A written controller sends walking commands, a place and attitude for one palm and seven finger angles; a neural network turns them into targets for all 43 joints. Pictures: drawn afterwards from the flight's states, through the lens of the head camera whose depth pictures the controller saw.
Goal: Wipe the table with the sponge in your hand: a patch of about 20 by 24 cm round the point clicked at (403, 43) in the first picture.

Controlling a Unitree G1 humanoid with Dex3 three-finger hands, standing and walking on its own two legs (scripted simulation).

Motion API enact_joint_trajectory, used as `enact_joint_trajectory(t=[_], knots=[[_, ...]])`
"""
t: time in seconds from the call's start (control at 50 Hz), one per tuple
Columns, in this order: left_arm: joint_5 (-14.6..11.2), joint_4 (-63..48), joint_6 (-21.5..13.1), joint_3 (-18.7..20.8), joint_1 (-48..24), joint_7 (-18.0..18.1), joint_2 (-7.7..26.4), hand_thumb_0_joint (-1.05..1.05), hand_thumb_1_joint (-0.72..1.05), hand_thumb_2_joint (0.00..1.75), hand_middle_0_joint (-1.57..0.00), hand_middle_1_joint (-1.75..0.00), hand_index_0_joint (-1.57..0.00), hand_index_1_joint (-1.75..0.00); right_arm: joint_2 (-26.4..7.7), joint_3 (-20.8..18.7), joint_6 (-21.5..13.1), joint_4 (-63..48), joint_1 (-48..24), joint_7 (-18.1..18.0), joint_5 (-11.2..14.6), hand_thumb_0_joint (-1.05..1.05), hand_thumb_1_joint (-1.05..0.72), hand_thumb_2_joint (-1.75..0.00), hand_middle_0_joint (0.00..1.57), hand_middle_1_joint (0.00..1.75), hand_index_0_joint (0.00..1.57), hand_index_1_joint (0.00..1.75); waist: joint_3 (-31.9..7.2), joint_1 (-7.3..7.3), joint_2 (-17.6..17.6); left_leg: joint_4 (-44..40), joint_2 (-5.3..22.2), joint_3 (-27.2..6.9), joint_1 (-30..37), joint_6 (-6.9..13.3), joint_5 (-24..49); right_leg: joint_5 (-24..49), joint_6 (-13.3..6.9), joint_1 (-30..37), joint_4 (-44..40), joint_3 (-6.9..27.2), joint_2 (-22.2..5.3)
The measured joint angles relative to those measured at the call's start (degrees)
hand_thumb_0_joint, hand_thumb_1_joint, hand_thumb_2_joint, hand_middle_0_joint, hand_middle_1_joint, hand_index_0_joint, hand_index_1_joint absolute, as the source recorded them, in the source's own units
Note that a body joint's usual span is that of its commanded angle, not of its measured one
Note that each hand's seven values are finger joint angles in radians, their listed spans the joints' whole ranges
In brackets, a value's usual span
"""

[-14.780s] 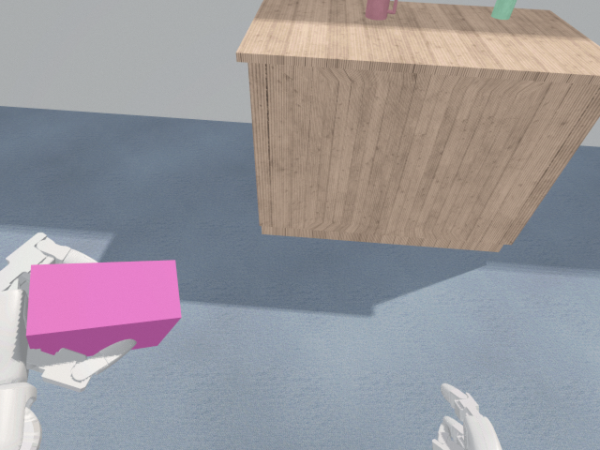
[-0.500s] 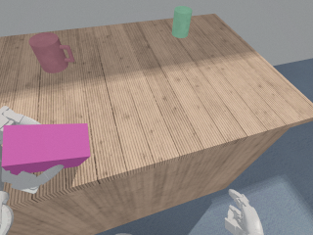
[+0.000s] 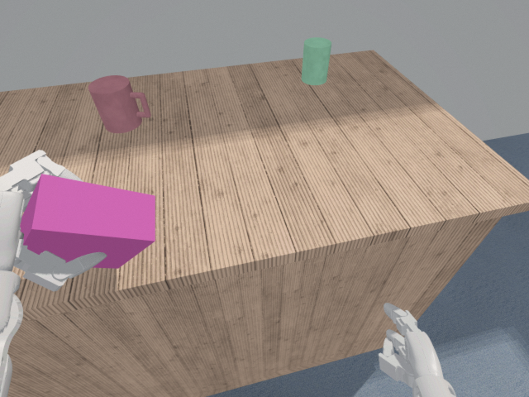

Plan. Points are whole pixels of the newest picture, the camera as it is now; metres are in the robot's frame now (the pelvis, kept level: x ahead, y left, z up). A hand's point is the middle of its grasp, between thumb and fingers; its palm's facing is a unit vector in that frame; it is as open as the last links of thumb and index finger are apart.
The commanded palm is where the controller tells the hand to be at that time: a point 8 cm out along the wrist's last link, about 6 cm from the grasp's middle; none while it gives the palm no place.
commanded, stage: turn the palm down, sponge in hand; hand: left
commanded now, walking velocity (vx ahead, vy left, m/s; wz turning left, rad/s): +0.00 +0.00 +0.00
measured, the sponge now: (103, 230) +0.25 +0.24 +0.16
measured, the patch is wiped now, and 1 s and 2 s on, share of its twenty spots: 0.05 0.05 0.05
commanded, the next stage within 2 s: move the sponge above the wiping area in 1.82 s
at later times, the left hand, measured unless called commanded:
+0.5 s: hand (67, 208) +0.25 +0.26 +0.22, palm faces +0.33 -0.44 -0.84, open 10.3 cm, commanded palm +0.20 +0.28 +0.26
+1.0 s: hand (34, 188) +0.25 +0.29 +0.24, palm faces +0.29 -0.21 -0.94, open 10.3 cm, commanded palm +0.20 +0.29 +0.30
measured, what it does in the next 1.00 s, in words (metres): stands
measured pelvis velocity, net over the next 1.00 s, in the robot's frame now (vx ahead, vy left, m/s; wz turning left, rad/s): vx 0.01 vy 0.00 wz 0.00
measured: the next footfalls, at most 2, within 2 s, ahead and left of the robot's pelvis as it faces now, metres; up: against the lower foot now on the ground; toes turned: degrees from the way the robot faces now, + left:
none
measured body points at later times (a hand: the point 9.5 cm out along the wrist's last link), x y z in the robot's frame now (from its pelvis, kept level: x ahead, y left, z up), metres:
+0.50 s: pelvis +0.02 -0.02 +0.00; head +0.00 -0.07 +0.45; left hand +0.22 +0.28 +0.26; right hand +0.23 -0.24 -0.09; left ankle +0.07 +0.14 -0.73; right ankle +0.00 -0.13 -0.73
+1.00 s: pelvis +0.01 +0.00 +0.01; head +0.00 -0.04 +0.46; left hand +0.23 +0.29 +0.29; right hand +0.27 -0.18 -0.06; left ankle +0.07 +0.14 -0.73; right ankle +0.00 -0.13 -0.73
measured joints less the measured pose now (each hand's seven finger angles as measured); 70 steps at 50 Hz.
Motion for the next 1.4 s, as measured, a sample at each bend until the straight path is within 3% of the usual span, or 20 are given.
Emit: enact_joint_trajectory(t=[0.1, 0.2, 0.38, 0.52, 0.72, 0.82, 0.98, 1.2, 1.4], knots=[[2.6, 5.3, 3.3, -0.4, -3.9, -1.3, 1.6, -0.01, -0.51, 1.02, -0.71, -1.34, -0.71, -1.35, -0.5, 0.4, 0.3, 1.5, 0.0, -1.9, 0.7, 0.01, -0.91, -0.9, 0.2, 0.3, 0.2, 0.3, 0.3, 0.99, 1.2, -0.4, 0.3, -1.2, 0.6, -0.3, 0.5, -0.1, -0.9, 0.6, 0.4, -1.2, 0.5], [5.5, 5.9, 3.5, -1.8, -4.9, -3.2, 2.9, -0.01, -0.51, 1.02, -0.71, -1.34, -0.71, -1.35, -0.7, 0.4, -0.5, 1.7, 0.9, -2.9, 1.0, 0.01, -0.91, -0.9, 0.2, 0.3, 0.2, 0.3, 0.3, 1.07, 2.3, -0.4, 0.8, -1.7, 1.1, -0.6, 0.4, -0.5, -1.6, 1.1, 0.5, -1.6, 1.0], [7.1, 2.5, 4.0, -2.6, -1.9, -5.0, 6.6, -0.01, -0.51, 1.02, -0.71, -1.33, -0.72, -1.34, -1.2, -0.4, -0.3, 1.5, 2.7, -3.2, 1.7, 0.01, -0.91, -0.9, 0.2, 0.3, 0.2, 0.3, -0.3, 0.62, 3.9, -1.1, 1.6, -1.2, 2.7, -1.3, -0.4, -1.0, -2.0, 2.4, -0.3, -1.0, 1.8], [9.2, 0.8, 6.8, -1.1, -0.4, -6.2, 8.9, -0.01, -0.51, 1.02, -0.71, -1.33, -0.72, -1.34, -2.6, -1.1, 0.6, 1.4, 3.4, -3.5, 2.5, 0.01, -0.91, -0.9, 0.2, 0.3, 0.2, 0.3, -1.0, 1.45, 4.4, -1.6, 1.3, -0.7, 3.4, -1.3, -0.9, -1.6, -1.7, 3.0, -0.7, -0.7, 1.4], [15.3, -3.7, 10.5, -4.2, -1.7, -7.7, 9.7, -0.01, -0.51, 1.02, -0.71, -1.33, -0.72, -1.34, -2.8, -1.0, 1.0, 0.7, 0.5, -3.4, 3.1, 0.01, -0.91, -0.9, 0.2, 0.3, 0.2, 0.3, -1.1, 2.78, 4.1, -2.2, 0.4, -0.3, 3.9, -1.0, -0.9, -1.3, -0.8, 3.7, -1.8, -0.3, 0.4], [18.7, -3.5, 14.5, -6.4, -5.2, -8.3, 10.8, -0.01, -0.51, 1.02, -0.71, -1.33, -0.72, -1.34, -2.1, 0.1, 2.2, 0.7, -2.3, -3.1, 3.5, 0.01, -0.91, -0.9, 0.2, 0.3, 0.2, 0.3, -1.1, 3.4, 4.1, -3.2, -0.1, 0.0, 4.3, -0.5, -0.3, -0.4, -0.4, 4.3, -3.0, -0.1, 0.0], [25.3, -2.6, 20.3, -9.6, -11.0, -12.4, 11.4, -0.01, -0.51, 1.02, -0.71, -1.33, -0.72, -1.34, -1.6, 1.1, 4.6, 1.7, -5.2, -3.1, 4.4, 0.01, -0.91, -0.9, 0.2, 0.3, 0.18, 0.29, -0.5, 4.1, 4.5, -5.2, -0.6, 0.4, 5.0, 0.2, 1.6, 1.5, 0.1, 4.7, -5.0, 0.2, -0.5], [30.1, -1.8, 21.3, -12.4, -15.9, -15.0, 13.5, -0.01, -0.51, 1.02, -0.71, -1.33, -0.72, -1.33, -1.3, 2.1, 5.5, 2.8, -7.3, -2.5, 4.4, 0.01, -0.91, -0.9, 0.2, 0.3, 0.17, 0.29, 0.0, 4.78, 5.0, -6.6, -0.7, 0.4, 4.6, 0.2, 3.7, 3.0, 0.1, 3.8, -5.1, 0.2, -0.6], [34.1, 0.6, 20.2, -13.4, -17.1, -16.2, 12.6, -0.01, -0.51, 1.02, -0.71, -1.32, -0.72, -1.33, -1.3, 2.4, 5.4, 3.1, -7.7, -2.1, 4.5, 0.01, -0.91, -0.9, 0.2, 0.3, 0.18, 0.29, -0.4, 5.13, 5.5, -5.8, -0.4, -0.1, 3.8, -0.2, 4.3, 3.0, -0.3, 2.8, -3.6, -0.1, -0.3]])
